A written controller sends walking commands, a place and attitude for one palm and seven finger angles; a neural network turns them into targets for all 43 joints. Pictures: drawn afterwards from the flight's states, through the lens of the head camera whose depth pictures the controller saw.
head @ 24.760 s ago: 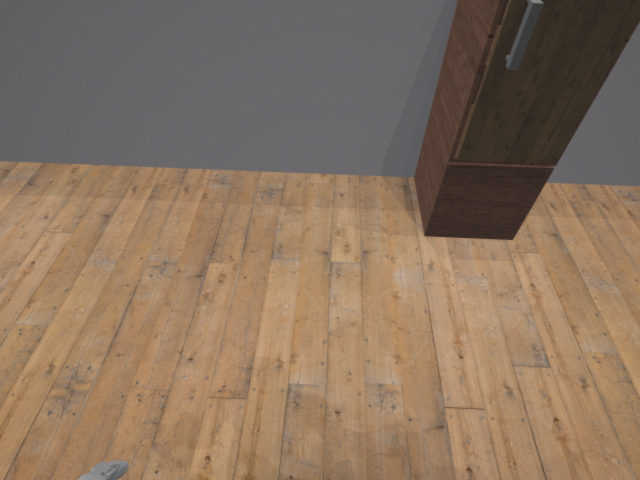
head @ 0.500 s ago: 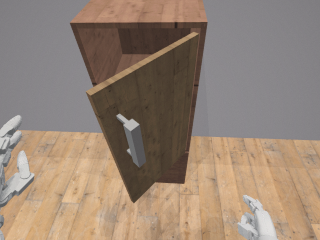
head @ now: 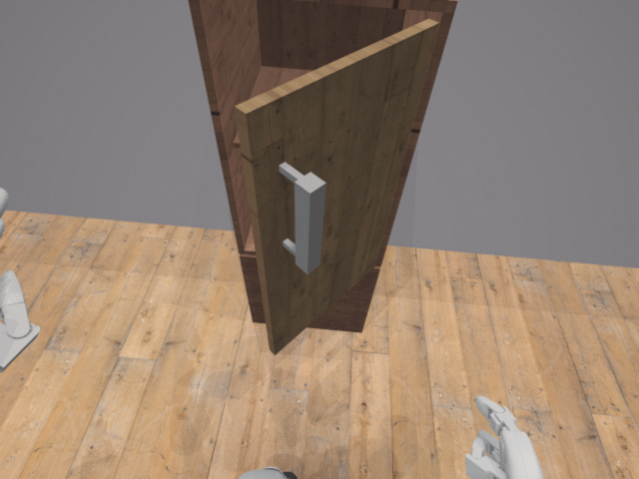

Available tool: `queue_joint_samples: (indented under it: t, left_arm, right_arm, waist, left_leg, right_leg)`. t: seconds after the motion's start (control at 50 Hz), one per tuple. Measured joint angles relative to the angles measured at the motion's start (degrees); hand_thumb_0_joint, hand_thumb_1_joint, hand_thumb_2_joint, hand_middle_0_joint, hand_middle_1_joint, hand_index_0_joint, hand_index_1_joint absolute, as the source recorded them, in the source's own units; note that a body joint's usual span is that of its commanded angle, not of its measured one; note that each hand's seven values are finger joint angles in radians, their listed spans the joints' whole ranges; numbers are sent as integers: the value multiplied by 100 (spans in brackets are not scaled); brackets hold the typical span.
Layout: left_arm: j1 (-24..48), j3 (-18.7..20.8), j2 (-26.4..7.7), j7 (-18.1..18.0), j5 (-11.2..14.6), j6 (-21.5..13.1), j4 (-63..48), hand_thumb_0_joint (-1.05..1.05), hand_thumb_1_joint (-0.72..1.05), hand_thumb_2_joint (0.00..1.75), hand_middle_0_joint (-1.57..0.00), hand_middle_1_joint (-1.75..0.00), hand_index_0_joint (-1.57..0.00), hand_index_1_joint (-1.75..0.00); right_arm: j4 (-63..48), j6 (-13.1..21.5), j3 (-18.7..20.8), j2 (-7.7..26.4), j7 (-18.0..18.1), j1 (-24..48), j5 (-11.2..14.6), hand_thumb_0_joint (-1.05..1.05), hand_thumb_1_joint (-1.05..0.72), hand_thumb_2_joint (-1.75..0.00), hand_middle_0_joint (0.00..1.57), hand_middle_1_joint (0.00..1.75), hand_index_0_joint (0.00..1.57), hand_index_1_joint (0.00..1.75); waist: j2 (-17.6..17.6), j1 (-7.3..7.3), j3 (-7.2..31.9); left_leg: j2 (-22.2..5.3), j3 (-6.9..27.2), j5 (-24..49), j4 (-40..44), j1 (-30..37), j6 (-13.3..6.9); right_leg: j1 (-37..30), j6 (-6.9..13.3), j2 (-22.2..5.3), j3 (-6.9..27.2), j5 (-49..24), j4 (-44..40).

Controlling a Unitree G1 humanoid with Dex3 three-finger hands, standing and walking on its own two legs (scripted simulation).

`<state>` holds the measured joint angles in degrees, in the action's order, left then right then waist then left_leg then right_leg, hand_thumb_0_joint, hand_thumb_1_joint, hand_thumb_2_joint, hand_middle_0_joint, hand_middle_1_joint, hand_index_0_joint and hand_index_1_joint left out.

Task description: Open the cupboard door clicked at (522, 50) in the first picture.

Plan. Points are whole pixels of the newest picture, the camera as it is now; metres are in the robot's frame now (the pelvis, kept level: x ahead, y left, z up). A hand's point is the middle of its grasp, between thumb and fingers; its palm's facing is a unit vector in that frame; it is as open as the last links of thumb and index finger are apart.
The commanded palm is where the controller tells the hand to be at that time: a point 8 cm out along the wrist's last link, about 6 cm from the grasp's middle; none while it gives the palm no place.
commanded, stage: step back with the hand held close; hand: left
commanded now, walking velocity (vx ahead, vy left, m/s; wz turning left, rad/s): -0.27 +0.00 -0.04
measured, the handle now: (298, 219) +0.41 +0.06 +0.09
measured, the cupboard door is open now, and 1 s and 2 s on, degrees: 50 50 50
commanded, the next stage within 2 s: stop stepping back and stand still in 0.46 s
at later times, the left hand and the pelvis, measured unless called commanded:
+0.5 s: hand out of the picture +0.12 +0.28 +0.18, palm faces +0.37 -0.82 -0.44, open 7.4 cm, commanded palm +0.07 +0.32 +0.19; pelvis -0.09 +0.02 +0.00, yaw -4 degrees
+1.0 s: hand out of the picture +0.00 +0.32 +0.19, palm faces +0.37 -0.84 -0.40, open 7.4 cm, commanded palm -0.04 +0.35 +0.19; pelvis -0.21 +0.07 +0.00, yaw -7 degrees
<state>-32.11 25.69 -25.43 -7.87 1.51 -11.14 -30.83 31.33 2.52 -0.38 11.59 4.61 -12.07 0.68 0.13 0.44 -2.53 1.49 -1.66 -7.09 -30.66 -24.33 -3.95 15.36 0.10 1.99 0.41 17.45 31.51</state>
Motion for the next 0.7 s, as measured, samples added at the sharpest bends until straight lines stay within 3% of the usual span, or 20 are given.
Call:
queue_joint_samples:
  t: [0.06, 0.18, 0.24, 0.28, 0.32, 0.36, 0.42, 0.46, 0.5, 0.54, 0.58, 0.6, 0.62, 0.66, 0.7]
  left_arm:
    - [-23, -68, 148, -14, 68, -13, -61, 2, 89, 90, -22, -30, -21, -30]
    - [-50, -347, 183, -48, 66, -68, -243, 2, 89, 90, -22, -30, -21, -30]
    - [80, -288, 75, -56, 74, -107, -214, 2, 89, 90, -22, -30, -21, -30]
    - [224, -154, -1, -41, 36, -132, -110, 2, 89, 90, -22, -30, -21, -30]
    - [367, -17, -88, -31, 35, -113, -8, 2, 89, 90, -22, -30, -21, -30]
    - [373, 65, -139, -56, 91, -91, -19, 2, 89, 90, -22, -30, -21, -30]
    - [200, -3, -68, -84, 185, -33, -163, 2, 89, 90, -22, -30, -21, -30]
    - [77, -98, -37, -58, 247, -25, -239, 2, 89, 90, -21, -30, -21, -30]
    - [-62, -52, -152, -44, 296, -63, -362, 2, 89, 90, -21, -30, -21, -30]
    - [25, -194, -45, 8, 266, -142, -333, 2, 89, 90, -21, -30, -21, -30]
    - [141, -355, -45, 82, 208, -128, -265, 2, 89, 90, -22, -30, -21, -30]
    - [181, -370, -74, 111, 195, -88, -260, 2, 89, 90, -22, -30, -21, -30]
    - [208, -342, -99, 130, 195, -39, -271, 2, 89, 90, -22, -30, -21, -30]
    - [451, -263, -144, 144, 214, 43, -138, 1, 89, 90, -22, -30, -21, -30]
    - [554, -171, -155, 128, 230, 94, 46, 1, 89, 90, -22, -30, -21, -30]
  right_arm:
    - [122, 51, -14, -7, -51, 137, 6, 2, -90, -90, 20, 30, 21, 30]
    - [308, 86, 25, 39, -20, 184, -13, 1, -90, -90, 20, 30, 21, 30]
    - [343, 78, 48, 75, 52, 215, -14, 1, -90, -90, 20, 30, 21, 30]
    - [347, 123, 61, 55, 87, 277, -69, 2, -90, -90, 20, 30, 21, 30]
    - [352, 184, 91, -27, 54, 306, -125, 2, -90, -90, 20, 30, 21, 30]
    - [354, 241, 83, -110, -33, 286, -118, 2, -90, -90, 20, 30, 21, 30]
    - [335, 293, 32, -169, -150, 239, -94, 2, -90, -90, 20, 30, 21, 30]
    - [319, 306, 1, -191, -202, 245, -105, 1, -90, -90, 20, 30, 21, 30]
    - [271, 293, -64, -234, -235, 338, -107, 1, -90, -90, 20, 30, 21, 30]
    - [414, 289, -100, -129, -200, 517, -159, 1, -90, -90, 20, 30, 21, 30]
    - [625, 264, -109, -121, -139, 444, -136, 1, -90, -90, 20, 30, 21, 30]
    - [663, 227, -129, -139, -96, 355, -103, 1, -90, -90, 20, 30, 21, 30]
    - [637, 203, -158, -132, -51, 261, -75, 1, -90, -90, 20, 30, 21, 30]
    - [616, 237, -126, -155, 8, 244, -52, 1, -90, -90, 20, 30, 21, 30]
    - [598, 347, -96, -198, -24, 240, -77, 2, -90, -90, 20, 30, 21, 30]
  waist:
    - [118, 50, -98]
    - [144, 50, -71]
    - [126, 29, -100]
    - [124, 23, -157]
    - [133, -1, -165]
    - [124, 17, -85]
    - [148, 71, 145]
    - [143, 112, 298]
    - [-129, 240, 370]
    - [20, 352, 206]
    - [26, 310, 231]
    - [-47, 260, 285]
    - [-82, 197, 346]
    - [-209, 60, 223]
    - [-241, -54, 94]
  left_leg:
    - [-99, 50, 102, 34, -51, 66]
    - [-123, 166, -494, -479, -267, 270]
    - [-144, 127, 58, -422, -243, 74]
    - [-161, 86, 212, -317, -231, -119]
    - [-183, 117, 400, 8, -190, -147]
    - [-245, 110, 690, 422, -147, -116]
    - [-333, 40, 1033, 985, -154, -34]
    - [-343, -39, 1188, 1246, -237, 47]
    - [-218, -286, 946, 990, -546, 240]
    - [-277, -156, 24, 25, -810, 462]
    - [-170, 29, -601, -777, -696, 524]
    - [-119, 54, -621, -819, -490, 519]
    - [-119, 84, -193, -533, -225, 453]
    - [0, 28, 209, -266, -111, 16]
    - [18, 4, 326, 120, 61, -119]
  right_leg:
    - [19, 4, 100, -33, -247, -138]
    - [40, -29, 152, -102, -330, -68]
    - [98, -84, 160, -96, -281, 113]
    - [302, -77, 248, 20, 220, 707]
    - [496, -11, 391, 87, 663, 1675]
    - [435, 50, 449, 3, 939, 2050]
    - [-16, 149, 408, -245, 1269, 1611]
    - [-484, 241, 344, -378, 1273, 679]
    - [-892, 427, 54, -212, 894, -511]
    - [-834, 204, 77, -106, 276, -521]
    - [-871, -62, 62, -70, 324, -369]
    - [-875, -138, 18, -59, 382, -300]
    - [-815, -187, 3, -69, 450, -163]
    - [-531, -134, -63, -2, 781, 438]
    - [-181, -33, 87, 202, 1206, 1178]
